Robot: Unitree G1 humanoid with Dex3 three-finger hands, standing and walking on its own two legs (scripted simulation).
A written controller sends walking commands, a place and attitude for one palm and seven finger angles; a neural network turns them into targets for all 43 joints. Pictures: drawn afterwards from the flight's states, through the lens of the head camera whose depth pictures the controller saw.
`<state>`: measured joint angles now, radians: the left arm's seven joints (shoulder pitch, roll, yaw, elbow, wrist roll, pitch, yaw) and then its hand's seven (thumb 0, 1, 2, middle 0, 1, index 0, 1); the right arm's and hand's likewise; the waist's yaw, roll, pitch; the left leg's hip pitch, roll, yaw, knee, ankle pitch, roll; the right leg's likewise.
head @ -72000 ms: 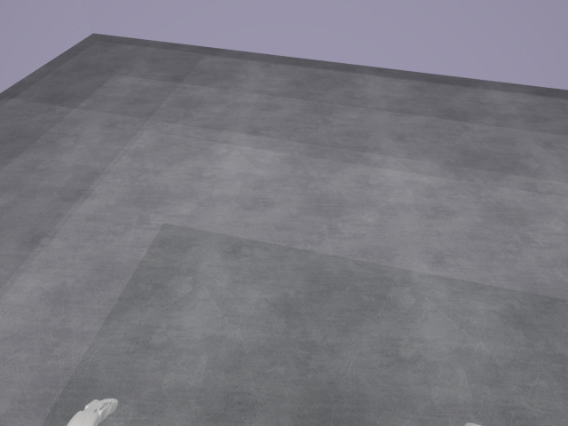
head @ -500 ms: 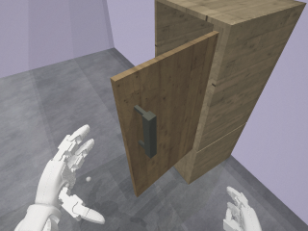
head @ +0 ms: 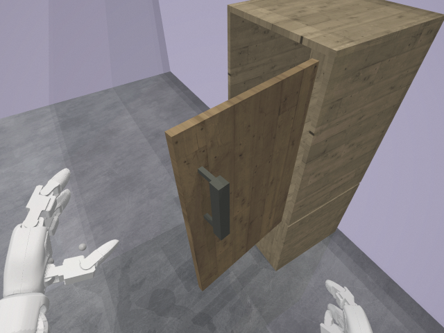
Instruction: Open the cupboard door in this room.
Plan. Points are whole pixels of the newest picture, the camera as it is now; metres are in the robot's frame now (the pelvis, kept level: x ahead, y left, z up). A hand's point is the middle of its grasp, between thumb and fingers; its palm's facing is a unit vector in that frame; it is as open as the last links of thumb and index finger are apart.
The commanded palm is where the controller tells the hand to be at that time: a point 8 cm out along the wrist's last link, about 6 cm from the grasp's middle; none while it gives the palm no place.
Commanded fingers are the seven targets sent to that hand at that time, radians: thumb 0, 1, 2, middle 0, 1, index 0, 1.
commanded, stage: draw the hand back to the body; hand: left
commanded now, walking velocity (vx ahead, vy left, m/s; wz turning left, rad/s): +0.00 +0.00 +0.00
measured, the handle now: (213, 203) +0.33 +0.06 +0.07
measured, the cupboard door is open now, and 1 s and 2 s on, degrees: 100 100 100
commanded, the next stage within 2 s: step back with the hand held close in 0.62 s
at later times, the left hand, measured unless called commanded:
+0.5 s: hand (70, 242) +0.19 +0.24 +0.15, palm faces +0.45 -0.81 -0.37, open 7.6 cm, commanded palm +0.14 +0.28 +0.17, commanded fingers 0.00 0.90 0.90 -0.20 -0.30 -0.20 -0.30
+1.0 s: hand (64, 246) +0.18 +0.25 +0.14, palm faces +0.35 -0.81 -0.48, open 7.4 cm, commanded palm +0.13 +0.29 +0.18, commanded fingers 0.00 0.90 0.90 -0.20 -0.30 -0.20 -0.30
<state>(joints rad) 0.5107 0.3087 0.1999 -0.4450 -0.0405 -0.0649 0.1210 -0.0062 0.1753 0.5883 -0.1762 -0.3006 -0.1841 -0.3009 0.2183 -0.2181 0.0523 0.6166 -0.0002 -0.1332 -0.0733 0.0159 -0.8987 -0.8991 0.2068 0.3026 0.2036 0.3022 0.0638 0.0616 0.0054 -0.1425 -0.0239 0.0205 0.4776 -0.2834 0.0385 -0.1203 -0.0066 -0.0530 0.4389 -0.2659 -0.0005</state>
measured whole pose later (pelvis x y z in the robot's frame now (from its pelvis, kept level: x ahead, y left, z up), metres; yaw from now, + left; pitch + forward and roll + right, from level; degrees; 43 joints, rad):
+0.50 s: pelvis +0.00 -0.02 +0.00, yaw +0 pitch -5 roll -1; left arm 0.46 0.31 0.31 -0.36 -0.06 -0.09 0.12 0.01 0.86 0.88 -0.20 -0.30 -0.21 -0.30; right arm 0.18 -0.23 0.01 0.65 0.00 -0.10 -0.07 0.01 -0.90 -0.90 0.21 0.30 0.20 0.30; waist 0.07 0.07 0.03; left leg -0.08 0.01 0.02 0.40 -0.25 0.01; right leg -0.06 0.03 -0.06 0.36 -0.23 -0.03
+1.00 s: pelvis -0.02 -0.01 +0.00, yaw -2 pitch +0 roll -1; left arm 0.53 0.37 0.36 -0.41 -0.05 -0.14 0.11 0.01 0.89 0.90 -0.20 -0.30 -0.21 -0.30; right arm 0.15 -0.25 -0.01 0.59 0.02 -0.02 -0.07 0.01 -0.90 -0.90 0.21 0.30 0.20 0.30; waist 0.02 0.06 0.04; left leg -0.22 0.01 0.04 0.45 -0.23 0.03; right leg -0.19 0.02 -0.03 0.38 -0.18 -0.01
